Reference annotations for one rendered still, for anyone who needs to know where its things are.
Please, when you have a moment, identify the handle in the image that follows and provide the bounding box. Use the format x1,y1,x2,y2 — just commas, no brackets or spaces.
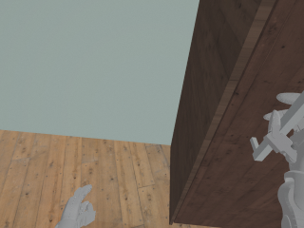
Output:
250,90,304,162

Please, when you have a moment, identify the robot right forearm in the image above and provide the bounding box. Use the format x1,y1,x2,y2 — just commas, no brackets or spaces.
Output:
277,170,304,228

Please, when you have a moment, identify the robot left forearm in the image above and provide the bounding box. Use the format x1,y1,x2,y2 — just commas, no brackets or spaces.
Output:
54,218,78,228

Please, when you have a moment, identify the wardrobe door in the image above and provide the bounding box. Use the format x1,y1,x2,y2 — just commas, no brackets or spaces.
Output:
174,0,304,228

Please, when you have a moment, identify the left robot hand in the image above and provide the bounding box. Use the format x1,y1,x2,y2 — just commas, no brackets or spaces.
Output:
60,184,96,228

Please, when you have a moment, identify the right robot hand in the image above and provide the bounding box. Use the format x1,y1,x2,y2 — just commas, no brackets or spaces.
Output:
263,92,304,172

